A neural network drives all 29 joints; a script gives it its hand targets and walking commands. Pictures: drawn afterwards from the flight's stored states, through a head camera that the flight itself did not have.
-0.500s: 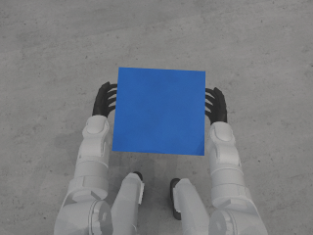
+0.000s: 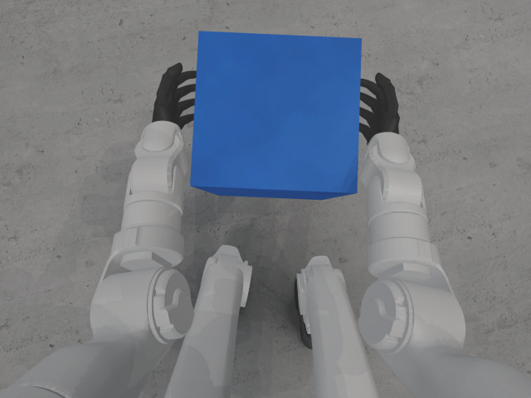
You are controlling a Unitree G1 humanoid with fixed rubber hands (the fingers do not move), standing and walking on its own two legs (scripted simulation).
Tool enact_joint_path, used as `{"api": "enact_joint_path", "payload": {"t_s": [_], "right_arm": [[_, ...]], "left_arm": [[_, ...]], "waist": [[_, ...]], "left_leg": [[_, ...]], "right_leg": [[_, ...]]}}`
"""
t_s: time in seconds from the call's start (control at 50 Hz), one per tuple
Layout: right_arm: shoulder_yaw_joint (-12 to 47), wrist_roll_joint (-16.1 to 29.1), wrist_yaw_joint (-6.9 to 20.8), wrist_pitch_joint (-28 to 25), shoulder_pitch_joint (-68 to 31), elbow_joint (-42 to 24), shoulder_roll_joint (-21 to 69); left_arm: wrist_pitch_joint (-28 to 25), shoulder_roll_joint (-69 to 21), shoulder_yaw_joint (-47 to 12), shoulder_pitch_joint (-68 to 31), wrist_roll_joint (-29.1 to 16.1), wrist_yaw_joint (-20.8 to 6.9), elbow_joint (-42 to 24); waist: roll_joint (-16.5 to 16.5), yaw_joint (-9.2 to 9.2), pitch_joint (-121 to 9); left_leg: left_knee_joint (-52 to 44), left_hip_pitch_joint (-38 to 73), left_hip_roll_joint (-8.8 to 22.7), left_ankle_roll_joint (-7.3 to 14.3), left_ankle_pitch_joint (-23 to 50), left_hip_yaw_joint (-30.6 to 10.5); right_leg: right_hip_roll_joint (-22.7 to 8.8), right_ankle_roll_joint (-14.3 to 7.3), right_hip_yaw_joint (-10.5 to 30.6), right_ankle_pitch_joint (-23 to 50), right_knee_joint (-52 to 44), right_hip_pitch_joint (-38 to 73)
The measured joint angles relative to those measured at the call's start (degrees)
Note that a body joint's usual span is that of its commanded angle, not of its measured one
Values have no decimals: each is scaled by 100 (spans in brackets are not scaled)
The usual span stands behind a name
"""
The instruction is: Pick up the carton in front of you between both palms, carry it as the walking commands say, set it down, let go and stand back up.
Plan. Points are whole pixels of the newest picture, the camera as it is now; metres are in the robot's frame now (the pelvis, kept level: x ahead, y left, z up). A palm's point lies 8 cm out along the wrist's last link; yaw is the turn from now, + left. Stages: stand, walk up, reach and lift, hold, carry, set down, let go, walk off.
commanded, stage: set down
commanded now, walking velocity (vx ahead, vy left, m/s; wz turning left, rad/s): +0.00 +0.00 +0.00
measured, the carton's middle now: (274, 134) +0.48 +0.03 -0.16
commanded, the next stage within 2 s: none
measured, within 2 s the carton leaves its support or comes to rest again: rests again in 1.24 s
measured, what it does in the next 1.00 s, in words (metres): lowers itself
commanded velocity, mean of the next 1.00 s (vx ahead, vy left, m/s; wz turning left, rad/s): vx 0.00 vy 0.00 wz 0.00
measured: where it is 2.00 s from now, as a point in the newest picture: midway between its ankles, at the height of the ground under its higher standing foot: (265, 316)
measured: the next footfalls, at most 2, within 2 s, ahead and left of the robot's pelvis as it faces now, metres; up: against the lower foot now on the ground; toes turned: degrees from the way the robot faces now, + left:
none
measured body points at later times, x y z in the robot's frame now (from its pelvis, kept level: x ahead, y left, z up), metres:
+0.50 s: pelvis -0.02 +0.00 -0.11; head +0.32 +0.03 +0.18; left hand +0.50 +0.20 -0.25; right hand +0.52 -0.11 -0.25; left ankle +0.09 +0.12 -0.53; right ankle +0.08 -0.13 -0.53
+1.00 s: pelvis -0.01 +0.00 -0.17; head +0.35 +0.01 +0.09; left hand +0.52 +0.20 -0.34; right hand +0.54 -0.10 -0.34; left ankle +0.09 +0.12 -0.53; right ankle +0.08 -0.13 -0.53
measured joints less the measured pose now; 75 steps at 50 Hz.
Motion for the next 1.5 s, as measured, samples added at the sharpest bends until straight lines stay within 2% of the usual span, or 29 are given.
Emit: {"api": "enact_joint_path", "payload": {"t_s": [0.2,0.48,0.72,0.88,1.3,1.5], "right_arm": [[83,199,-110,30,-665,278,-287],[254,388,-293,-25,-1664,687,-643],[756,884,-548,-106,-2472,1092,-1056],[1180,1208,-672,-184,-2470,1237,-1237],[1135,1166,-527,-400,-2802,2030,-1411],[997,1033,-252,-466,-2978,2268,-1527]], "left_arm": [[44,267,-72,-630,-184,120,229],[-6,744,-140,-1581,-376,149,613],[-94,1260,-481,-2311,-851,248,978],[-182,1326,-600,-2340,-1155,321,1134],[-349,1462,-638,-2535,-1013,70,1738],[-411,1494,-435,-2696,-831,-185,1904]], "waist": [[-12,44,287],[-31,106,1063],[-42,211,2161],[25,225,2336],[-95,254,2861],[-91,259,3030]], "left_leg": [[967,-982,-75,-42,-194,18],[2082,-2013,-154,-145,-336,26],[3074,-2422,-83,-168,-571,101],[3447,-2411,-8,-98,-816,247],[3770,-2256,133,-88,-840,274],[3904,-2227,188,-49,-828,317]], "right_leg": [[108,82,-8,-215,971,-973],[238,150,-65,-382,2116,-2013],[391,216,-110,-580,3090,-2448],[382,217,-69,-816,3505,-2465],[306,89,-213,-784,3832,-2364],[243,53,-249,-770,3974,-2342]]}}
